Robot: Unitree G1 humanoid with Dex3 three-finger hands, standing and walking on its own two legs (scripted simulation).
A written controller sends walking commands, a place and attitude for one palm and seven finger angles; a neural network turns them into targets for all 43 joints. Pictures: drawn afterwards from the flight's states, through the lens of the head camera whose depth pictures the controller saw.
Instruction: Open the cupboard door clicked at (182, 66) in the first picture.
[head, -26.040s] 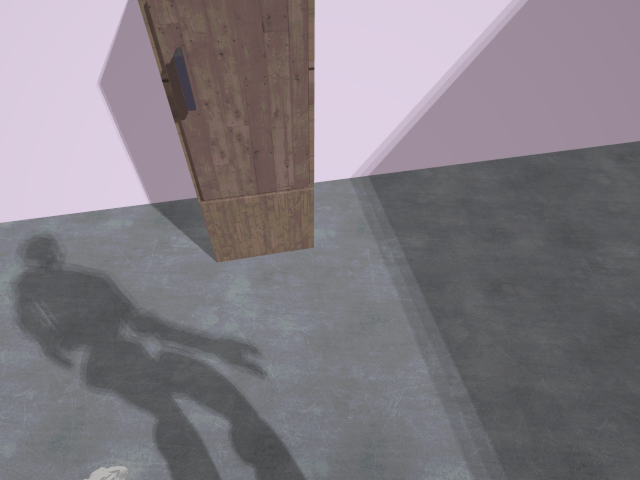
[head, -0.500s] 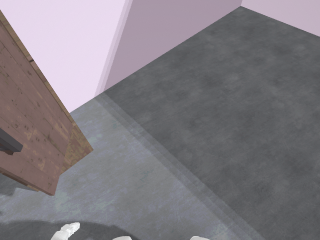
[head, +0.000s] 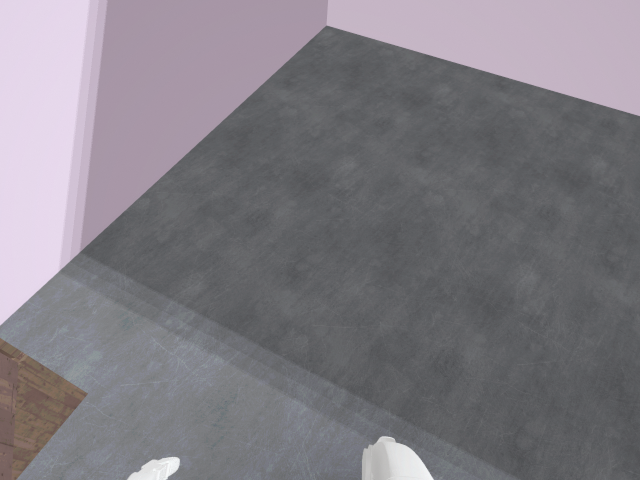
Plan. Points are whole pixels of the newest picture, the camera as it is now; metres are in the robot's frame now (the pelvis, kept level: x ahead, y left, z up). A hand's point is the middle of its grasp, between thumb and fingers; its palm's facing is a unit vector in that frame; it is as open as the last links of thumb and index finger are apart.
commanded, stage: walk to a spot facing it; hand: left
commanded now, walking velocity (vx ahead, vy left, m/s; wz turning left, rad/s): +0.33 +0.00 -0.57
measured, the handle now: out of the picture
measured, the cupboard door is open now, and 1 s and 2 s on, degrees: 48 48 48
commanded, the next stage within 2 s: turn to face it in 1.22 s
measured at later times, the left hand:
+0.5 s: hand (253, 397) +0.25 +0.11 -0.17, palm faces -0.14 -0.97 -0.20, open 7.3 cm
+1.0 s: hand (300, 234) +0.58 +0.05 -0.17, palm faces -0.35 -0.92 -0.18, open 7.3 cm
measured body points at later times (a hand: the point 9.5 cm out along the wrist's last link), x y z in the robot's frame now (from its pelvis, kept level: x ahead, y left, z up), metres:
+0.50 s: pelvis +0.20 -0.07 +0.00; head +0.24 -0.08 +0.45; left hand +0.26 +0.16 -0.15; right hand +0.25 -0.33 -0.14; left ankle +0.31 +0.06 -0.69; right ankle +0.14 -0.13 -0.74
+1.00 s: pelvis +0.44 -0.10 +0.00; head +0.47 -0.10 +0.45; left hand +0.59 +0.10 -0.15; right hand +0.31 -0.31 -0.14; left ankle +0.41 +0.01 -0.74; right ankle +0.48 -0.27 -0.69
